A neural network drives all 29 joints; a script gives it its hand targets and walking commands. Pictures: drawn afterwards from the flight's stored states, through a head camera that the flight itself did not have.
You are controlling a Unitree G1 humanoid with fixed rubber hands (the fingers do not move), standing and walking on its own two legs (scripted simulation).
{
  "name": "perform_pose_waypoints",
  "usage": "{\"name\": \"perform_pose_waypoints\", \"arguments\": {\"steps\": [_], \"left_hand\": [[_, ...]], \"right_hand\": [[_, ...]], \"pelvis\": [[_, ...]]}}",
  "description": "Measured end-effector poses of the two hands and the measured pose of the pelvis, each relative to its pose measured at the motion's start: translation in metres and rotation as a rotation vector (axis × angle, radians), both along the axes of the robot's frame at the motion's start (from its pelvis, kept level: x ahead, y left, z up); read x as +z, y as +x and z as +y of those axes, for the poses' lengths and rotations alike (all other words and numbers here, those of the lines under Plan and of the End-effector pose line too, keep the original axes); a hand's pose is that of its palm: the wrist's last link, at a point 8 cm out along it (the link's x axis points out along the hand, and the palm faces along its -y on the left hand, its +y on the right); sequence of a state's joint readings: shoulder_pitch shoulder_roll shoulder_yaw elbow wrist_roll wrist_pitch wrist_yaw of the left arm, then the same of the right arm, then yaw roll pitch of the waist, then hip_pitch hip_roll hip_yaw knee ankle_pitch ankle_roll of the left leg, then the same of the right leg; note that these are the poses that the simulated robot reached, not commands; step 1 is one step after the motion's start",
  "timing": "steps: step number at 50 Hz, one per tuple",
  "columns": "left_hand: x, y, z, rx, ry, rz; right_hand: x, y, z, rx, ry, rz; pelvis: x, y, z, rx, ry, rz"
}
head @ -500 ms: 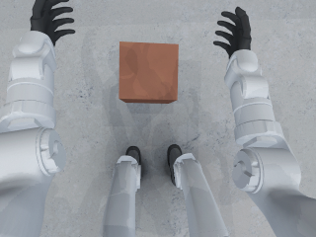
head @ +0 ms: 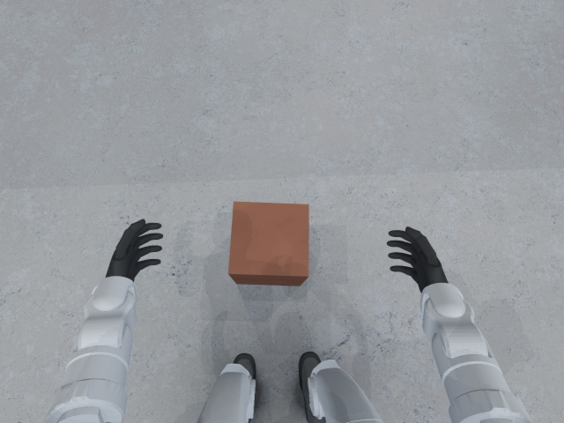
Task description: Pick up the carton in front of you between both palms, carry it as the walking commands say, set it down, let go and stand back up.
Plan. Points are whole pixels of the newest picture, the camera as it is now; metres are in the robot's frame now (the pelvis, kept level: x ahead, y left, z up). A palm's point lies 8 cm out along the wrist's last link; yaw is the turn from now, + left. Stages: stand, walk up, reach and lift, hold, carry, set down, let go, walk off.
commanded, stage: let go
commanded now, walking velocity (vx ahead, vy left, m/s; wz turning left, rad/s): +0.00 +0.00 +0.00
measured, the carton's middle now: (269, 247) +0.47 +0.01 -0.61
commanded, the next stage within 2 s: stand in 0.82 s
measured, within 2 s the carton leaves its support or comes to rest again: neither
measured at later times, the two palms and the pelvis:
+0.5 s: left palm (87, 382) +0.19 +0.23 -0.03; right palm (484, 371) +0.18 -0.23 -0.03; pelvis +0.03 +0.00 +0.04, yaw +0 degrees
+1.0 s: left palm (63, 404) +0.17 +0.27 -0.04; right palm (504, 376) +0.17 -0.26 -0.05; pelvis +0.03 +0.00 +0.03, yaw +0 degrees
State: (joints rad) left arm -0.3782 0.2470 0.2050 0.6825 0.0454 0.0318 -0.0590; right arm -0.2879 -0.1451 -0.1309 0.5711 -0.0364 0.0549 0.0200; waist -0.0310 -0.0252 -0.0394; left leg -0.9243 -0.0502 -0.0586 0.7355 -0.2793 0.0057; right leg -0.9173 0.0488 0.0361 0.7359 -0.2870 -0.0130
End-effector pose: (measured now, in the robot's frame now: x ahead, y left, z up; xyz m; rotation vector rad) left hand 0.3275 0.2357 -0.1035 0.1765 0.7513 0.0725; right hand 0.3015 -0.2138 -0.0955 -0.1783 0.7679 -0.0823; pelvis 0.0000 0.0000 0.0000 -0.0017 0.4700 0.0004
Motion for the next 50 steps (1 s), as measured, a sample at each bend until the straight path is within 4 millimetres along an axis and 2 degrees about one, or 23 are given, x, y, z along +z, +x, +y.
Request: {"name": "perform_pose_waypoints", "arguments": {"steps": [11, 19, 27, 34, 43, 45, 50], "left_hand": [[0.042, -0.071, -0.003, -0.013, -0.002, 0.017], [0.067, -0.117, 0.000, -0.003, 0.000, 0.028], [0.076, -0.138, -0.002, -0.006, -0.008, 0.046], [0.075, -0.143, -0.002, -0.004, -0.007, 0.062], [0.067, -0.148, -0.006, 0.000, 0.000, 0.071], [0.063, -0.152, -0.001, 0.007, 0.032, 0.087], [0.061, -0.159, 0.030, 0.049, 0.138, 0.116]], "right_hand": [[0.044, -0.074, -0.012, -0.022, 0.005, 0.023], [0.065, -0.110, -0.016, -0.013, 0.008, 0.036], [0.068, -0.118, -0.015, 0.009, 0.009, 0.043], [0.070, -0.116, -0.015, 0.023, -0.001, 0.044], [0.065, -0.124, -0.021, -0.011, -0.013, 0.090], [0.060, -0.125, -0.026, -0.016, -0.047, 0.091], [0.049, -0.128, -0.051, -0.017, -0.134, 0.118]], "pelvis": [[0.028, 0.024, -0.001, -0.003, -0.002, -0.219], [0.040, 0.034, 0.001, -0.005, -0.003, -0.396], [0.041, 0.031, 0.003, -0.003, -0.003, -0.512], [0.039, 0.025, 0.001, -0.001, -0.001, -0.562], [0.038, 0.024, -0.001, -0.010, -0.002, -0.573], [0.036, 0.026, -0.002, -0.006, -0.004, -0.544], [0.034, 0.034, -0.002, 0.000, -0.006, -0.494]]}}
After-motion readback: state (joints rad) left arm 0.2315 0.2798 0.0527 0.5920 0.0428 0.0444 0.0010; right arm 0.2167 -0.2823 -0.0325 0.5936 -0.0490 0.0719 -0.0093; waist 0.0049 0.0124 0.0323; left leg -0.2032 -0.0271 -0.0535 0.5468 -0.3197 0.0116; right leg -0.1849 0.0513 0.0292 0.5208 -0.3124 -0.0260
